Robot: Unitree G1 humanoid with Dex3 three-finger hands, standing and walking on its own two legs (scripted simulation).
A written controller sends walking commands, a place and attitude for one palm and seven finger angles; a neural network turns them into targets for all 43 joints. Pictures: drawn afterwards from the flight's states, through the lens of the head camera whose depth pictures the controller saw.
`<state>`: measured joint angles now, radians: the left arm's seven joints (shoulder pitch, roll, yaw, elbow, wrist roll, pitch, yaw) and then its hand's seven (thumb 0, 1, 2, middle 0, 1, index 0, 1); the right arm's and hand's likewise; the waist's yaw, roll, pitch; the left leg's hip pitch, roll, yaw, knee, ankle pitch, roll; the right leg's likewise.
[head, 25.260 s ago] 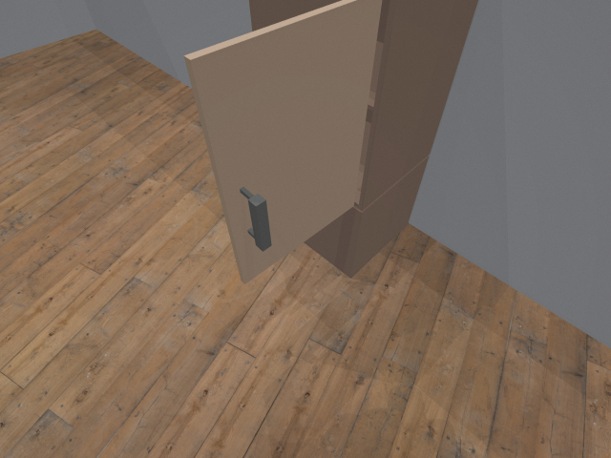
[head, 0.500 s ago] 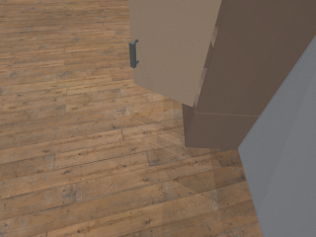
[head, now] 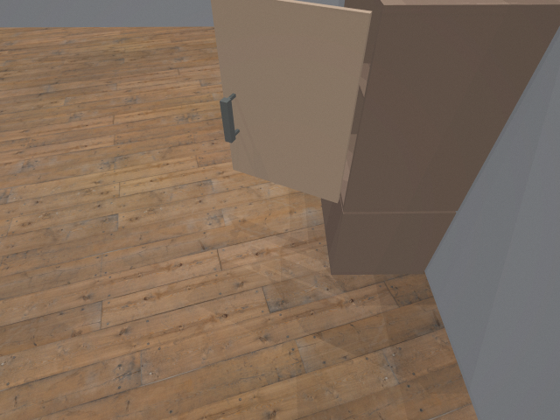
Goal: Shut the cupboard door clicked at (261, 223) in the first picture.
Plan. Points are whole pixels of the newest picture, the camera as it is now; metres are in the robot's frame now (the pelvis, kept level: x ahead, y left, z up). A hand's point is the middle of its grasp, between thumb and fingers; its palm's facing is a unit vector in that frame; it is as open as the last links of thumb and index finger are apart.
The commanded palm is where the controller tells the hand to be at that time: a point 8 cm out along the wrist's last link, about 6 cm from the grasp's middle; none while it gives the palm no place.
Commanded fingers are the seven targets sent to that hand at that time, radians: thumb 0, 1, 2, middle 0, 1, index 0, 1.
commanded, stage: let the arm hang, fingers relaxed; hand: left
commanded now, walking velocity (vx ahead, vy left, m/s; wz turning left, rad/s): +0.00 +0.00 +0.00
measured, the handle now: (231, 117) +0.99 +0.21 -0.10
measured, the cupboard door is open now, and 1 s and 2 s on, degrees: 64 64 64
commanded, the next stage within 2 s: look to check the result in 0.10 s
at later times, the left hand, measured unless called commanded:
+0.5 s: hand out of the picture +0.07 +0.23 -0.15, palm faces +0.01 -0.94 -0.33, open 7.4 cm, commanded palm none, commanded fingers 0.00 0.90 0.90 -0.20 -0.30 -0.20 -0.30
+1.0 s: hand out of the picture +0.08 +0.19 -0.17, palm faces +0.08 -0.95 -0.29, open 7.4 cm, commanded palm none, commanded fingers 0.00 0.90 0.90 -0.20 -0.30 -0.20 -0.30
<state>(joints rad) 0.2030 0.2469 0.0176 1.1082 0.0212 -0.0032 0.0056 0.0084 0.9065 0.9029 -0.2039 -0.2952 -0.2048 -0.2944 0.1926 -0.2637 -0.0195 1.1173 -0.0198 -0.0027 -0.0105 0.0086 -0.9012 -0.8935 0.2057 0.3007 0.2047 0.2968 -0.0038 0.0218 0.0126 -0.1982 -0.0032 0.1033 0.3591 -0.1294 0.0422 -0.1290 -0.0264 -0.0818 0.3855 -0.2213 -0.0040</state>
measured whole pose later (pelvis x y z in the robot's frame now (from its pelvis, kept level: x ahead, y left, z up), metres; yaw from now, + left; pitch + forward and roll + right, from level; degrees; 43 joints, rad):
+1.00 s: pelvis +0.03 -0.03 +0.00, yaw +4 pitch -2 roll +0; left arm 0.16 0.24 0.03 1.08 0.02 0.01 0.02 0.01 0.91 0.90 -0.20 -0.30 -0.21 -0.29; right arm 0.17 -0.27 -0.02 1.10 -0.02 0.03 -0.01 0.01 -0.90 -0.89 0.20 0.30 0.20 0.30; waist -0.01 0.01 0.05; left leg -0.23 0.01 0.04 0.50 -0.22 -0.01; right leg -0.08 -0.01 -0.16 0.43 -0.31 -0.04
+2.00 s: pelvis -0.01 -0.01 -0.02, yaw +42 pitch +0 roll +1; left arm 0.25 0.25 0.08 0.91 0.03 0.04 0.00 0.01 0.90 0.90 -0.21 -0.30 -0.21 -0.29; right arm 0.19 -0.24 -0.07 0.91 -0.03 0.02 0.03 0.01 -0.90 -0.89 0.20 0.30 0.20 0.30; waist 0.01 -0.07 0.09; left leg -0.29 0.00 0.06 0.62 -0.30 0.01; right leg -0.31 -0.19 -0.16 0.84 -0.51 0.06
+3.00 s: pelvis +0.14 +0.20 -0.02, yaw +72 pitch -3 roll +0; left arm 0.36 0.19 0.07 1.04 0.03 0.00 0.00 0.02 0.91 0.90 -0.20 -0.30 -0.20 -0.29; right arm 0.12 -0.17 -0.02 0.93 -0.03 -0.05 0.00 0.01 -0.90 -0.89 0.20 0.30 0.20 0.30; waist 0.04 -0.02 0.10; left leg -0.32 0.00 0.13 0.60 -0.25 0.08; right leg -0.39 -0.16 -0.09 1.21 -0.43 0.03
